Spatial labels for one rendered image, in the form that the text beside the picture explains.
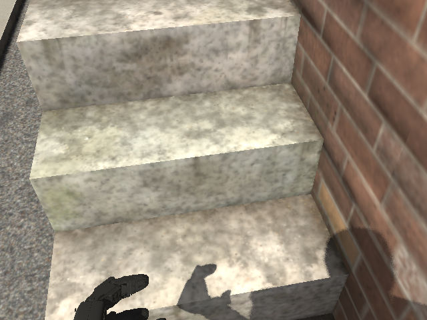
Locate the robot left hand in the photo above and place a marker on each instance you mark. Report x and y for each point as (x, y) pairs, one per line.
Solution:
(109, 293)

